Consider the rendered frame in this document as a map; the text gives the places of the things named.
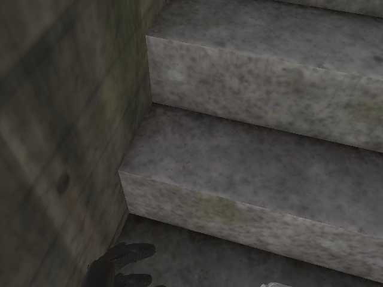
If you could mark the robot left hand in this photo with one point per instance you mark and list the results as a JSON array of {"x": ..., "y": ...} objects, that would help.
[{"x": 101, "y": 272}]

